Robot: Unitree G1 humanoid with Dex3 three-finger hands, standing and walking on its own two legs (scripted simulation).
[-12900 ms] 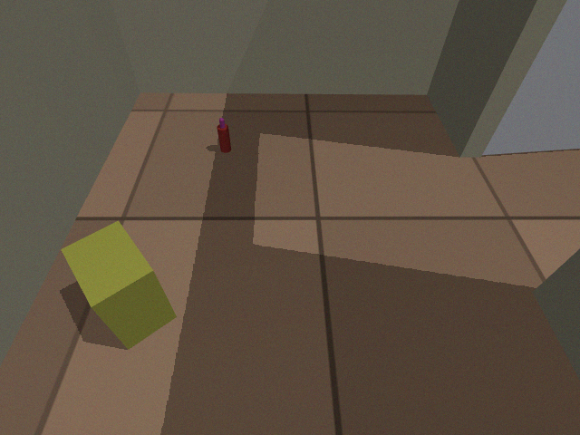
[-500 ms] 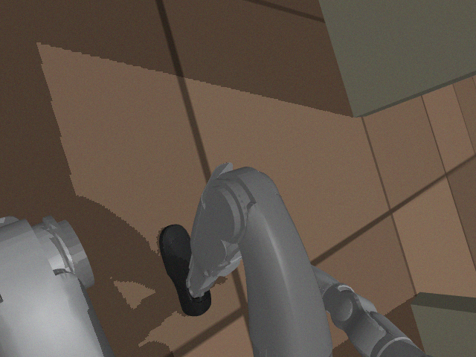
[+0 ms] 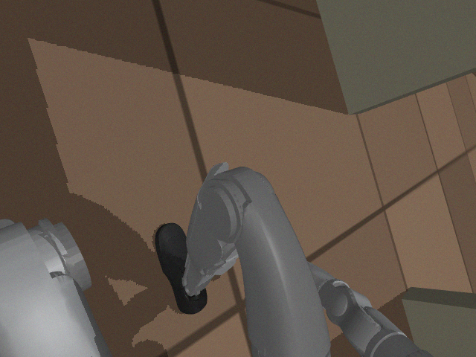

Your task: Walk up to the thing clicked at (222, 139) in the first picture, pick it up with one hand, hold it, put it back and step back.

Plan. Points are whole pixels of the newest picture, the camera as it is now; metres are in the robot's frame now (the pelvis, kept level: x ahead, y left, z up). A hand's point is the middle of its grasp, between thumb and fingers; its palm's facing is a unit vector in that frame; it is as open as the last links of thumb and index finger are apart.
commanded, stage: close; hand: left
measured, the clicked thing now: out of the picture +0.49 +0.29 -0.20
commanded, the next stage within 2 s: settle in 0.28 s
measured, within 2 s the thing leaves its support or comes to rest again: leaves its support in 0.74 s
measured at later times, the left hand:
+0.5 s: hand out of the picture +0.48 +0.30 -0.16, palm faces +0.32 -0.95 -0.04, open 7.1 cm
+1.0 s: hand out of the picture +0.47 +0.32 -0.09, palm faces +0.31 -0.95 -0.05, open 6.7 cm
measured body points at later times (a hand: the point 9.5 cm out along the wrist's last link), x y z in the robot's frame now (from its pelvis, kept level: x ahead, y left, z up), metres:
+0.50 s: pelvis +0.00 +0.00 +0.00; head +0.25 +0.19 +0.32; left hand +0.46 +0.35 -0.16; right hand +0.14 -0.25 -0.03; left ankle +0.08 +0.12 -0.27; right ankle +0.15 -0.12 -0.27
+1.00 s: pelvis +0.00 +0.00 +0.01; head +0.23 +0.17 +0.36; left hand +0.45 +0.37 -0.09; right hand +0.13 -0.26 -0.05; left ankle +0.08 +0.12 -0.27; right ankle +0.15 -0.12 -0.27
